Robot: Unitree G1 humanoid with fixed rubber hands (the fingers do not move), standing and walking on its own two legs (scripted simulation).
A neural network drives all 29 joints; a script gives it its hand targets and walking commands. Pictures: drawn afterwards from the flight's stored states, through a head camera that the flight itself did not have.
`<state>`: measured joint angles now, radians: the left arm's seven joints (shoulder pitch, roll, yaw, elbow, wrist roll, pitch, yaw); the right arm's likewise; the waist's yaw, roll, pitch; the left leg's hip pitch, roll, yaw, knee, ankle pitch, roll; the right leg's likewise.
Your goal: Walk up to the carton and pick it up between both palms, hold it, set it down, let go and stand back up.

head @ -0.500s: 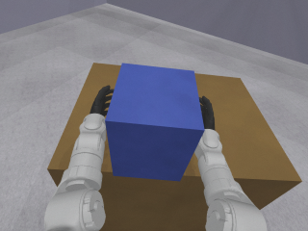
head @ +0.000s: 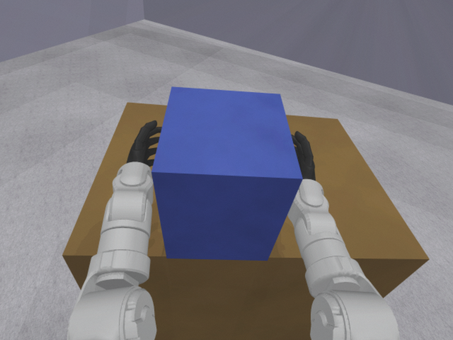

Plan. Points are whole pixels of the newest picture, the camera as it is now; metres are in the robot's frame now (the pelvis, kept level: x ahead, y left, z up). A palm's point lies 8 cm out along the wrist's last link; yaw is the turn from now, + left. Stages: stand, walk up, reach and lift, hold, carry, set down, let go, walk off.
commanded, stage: reach and lift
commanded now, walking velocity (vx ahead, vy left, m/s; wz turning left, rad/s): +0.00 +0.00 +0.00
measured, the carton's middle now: (222, 178) +0.40 +0.02 +0.11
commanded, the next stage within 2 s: hold in 1.68 s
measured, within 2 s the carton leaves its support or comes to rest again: neither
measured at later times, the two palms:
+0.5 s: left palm (137, 157) +0.36 +0.16 +0.18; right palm (314, 169) +0.36 -0.13 +0.18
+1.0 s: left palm (138, 147) +0.36 +0.15 +0.21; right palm (324, 156) +0.36 -0.14 +0.21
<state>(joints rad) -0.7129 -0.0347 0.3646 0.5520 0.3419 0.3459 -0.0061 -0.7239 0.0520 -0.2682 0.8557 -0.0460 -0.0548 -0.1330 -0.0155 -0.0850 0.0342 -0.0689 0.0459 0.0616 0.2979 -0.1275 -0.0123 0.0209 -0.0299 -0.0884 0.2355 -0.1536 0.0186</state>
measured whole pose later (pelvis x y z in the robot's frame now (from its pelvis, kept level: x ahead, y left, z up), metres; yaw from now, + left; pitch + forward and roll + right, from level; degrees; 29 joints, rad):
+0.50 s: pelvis -0.01 +0.00 +0.00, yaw +1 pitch -8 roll -1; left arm -0.68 -0.04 0.33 0.30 0.37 0.61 -0.02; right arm -0.74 0.00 -0.12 0.72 0.10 0.14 -0.15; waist -0.07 -0.08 0.04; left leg -0.04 0.04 0.04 0.31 -0.12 -0.01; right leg 0.05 -0.04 -0.10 0.27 -0.16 0.02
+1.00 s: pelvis -0.01 +0.00 +0.00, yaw +1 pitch -9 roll +0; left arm -0.72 -0.03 0.36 0.29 0.37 0.70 -0.03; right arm -0.82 -0.03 -0.10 0.74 0.14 0.24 -0.16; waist -0.09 -0.07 0.01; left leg -0.03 0.04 0.04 0.30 -0.12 -0.01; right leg 0.05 -0.03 -0.09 0.27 -0.16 0.01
